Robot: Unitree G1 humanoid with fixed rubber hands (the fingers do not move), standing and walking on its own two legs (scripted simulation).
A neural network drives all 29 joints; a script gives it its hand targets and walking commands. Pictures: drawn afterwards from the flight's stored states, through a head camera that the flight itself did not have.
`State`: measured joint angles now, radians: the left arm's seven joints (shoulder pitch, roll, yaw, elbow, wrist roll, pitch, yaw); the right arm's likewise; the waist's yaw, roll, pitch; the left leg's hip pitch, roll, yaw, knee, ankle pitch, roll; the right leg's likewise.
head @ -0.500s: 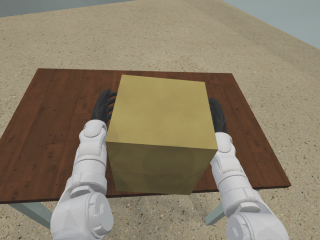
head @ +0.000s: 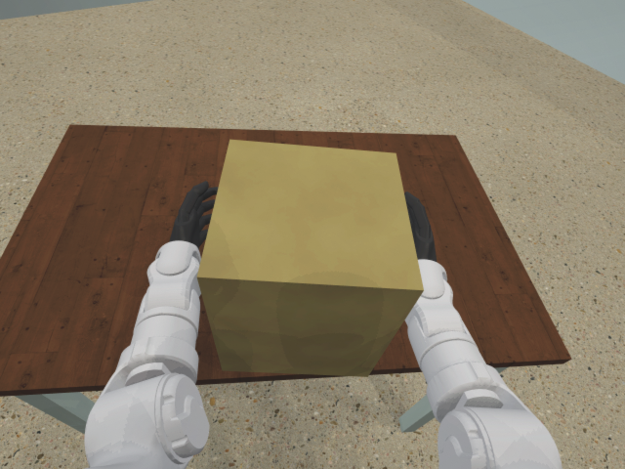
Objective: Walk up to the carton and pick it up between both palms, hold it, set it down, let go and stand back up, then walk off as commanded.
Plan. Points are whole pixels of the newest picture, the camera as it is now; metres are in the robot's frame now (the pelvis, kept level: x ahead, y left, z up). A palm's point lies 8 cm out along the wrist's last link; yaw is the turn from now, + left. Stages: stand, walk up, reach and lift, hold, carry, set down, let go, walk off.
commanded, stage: set down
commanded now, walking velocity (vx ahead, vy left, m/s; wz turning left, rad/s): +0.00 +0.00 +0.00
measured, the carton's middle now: (304, 267) +0.37 +0.02 +0.04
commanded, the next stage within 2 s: none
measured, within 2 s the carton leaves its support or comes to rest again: rests again in 0.12 s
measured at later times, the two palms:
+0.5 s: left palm (152, 260) +0.38 +0.22 +0.04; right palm (413, 299) +0.33 -0.13 +0.03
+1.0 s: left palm (119, 311) +0.30 +0.24 +0.05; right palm (434, 334) +0.27 -0.13 +0.05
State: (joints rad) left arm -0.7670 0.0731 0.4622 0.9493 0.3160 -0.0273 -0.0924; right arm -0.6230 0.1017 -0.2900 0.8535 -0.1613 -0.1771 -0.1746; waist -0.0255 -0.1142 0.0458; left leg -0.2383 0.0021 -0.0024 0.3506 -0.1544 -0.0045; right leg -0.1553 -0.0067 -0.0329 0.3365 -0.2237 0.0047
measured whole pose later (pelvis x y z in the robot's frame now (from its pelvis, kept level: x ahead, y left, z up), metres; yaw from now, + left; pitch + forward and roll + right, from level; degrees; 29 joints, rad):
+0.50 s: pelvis -0.02 +0.02 +0.00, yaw -1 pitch +6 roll -2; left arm -0.66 0.18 0.18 0.83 0.07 0.03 -0.03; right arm -0.49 0.07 -0.21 0.88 0.01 -0.26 -0.21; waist -0.02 -0.07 -0.03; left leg -0.40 0.02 0.00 0.46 -0.17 0.00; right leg -0.27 0.01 -0.03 0.34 -0.18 0.02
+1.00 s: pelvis -0.06 +0.03 -0.01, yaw +0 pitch +0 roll -3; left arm -0.50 0.24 0.05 0.72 -0.10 0.10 -0.01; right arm -0.35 0.02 -0.16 0.68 0.06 -0.07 -0.20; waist 0.01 -0.06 -0.03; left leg -0.34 0.02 0.00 0.46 -0.14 0.00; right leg -0.20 0.01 -0.03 0.34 -0.14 0.02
